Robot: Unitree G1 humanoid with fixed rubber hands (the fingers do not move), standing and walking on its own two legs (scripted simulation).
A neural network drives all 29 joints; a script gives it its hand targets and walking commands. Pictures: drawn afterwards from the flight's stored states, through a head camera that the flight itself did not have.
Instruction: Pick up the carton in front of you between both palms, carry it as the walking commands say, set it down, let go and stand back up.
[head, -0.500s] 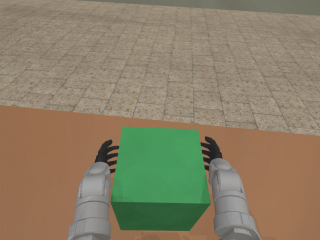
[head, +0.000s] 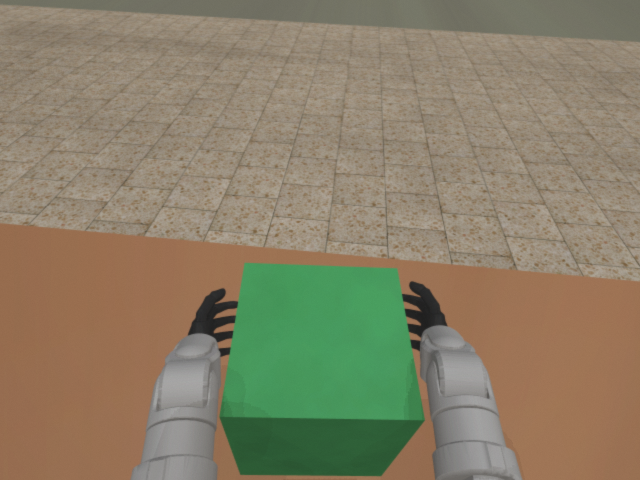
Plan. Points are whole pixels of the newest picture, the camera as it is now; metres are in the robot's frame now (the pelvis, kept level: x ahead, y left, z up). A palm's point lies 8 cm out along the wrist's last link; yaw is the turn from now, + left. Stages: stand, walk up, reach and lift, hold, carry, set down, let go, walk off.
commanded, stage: reach and lift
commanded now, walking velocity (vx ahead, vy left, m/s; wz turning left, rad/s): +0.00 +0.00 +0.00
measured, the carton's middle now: (316, 374) +0.28 +0.00 -0.05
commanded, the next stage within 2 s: hold in 0.18 s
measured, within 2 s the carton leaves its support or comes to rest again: neither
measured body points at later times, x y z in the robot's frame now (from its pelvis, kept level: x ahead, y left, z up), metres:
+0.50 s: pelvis -0.01 +0.00 +0.00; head -0.06 +0.00 +0.45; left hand +0.29 +0.15 +0.04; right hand +0.29 -0.15 +0.04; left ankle +0.02 +0.12 -0.75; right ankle +0.00 -0.12 -0.75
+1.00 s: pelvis -0.01 +0.00 +0.00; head -0.05 +0.00 +0.45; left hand +0.29 +0.15 +0.04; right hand +0.30 -0.15 +0.05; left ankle +0.02 +0.12 -0.75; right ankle +0.00 -0.12 -0.75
